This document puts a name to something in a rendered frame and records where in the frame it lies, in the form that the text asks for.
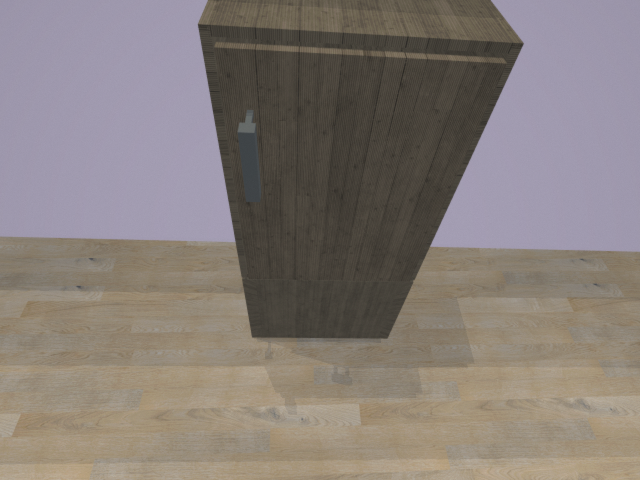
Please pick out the cupboard door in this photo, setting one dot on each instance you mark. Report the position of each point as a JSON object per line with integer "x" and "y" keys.
{"x": 358, "y": 151}

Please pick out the handle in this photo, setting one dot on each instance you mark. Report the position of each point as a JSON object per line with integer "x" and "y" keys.
{"x": 247, "y": 137}

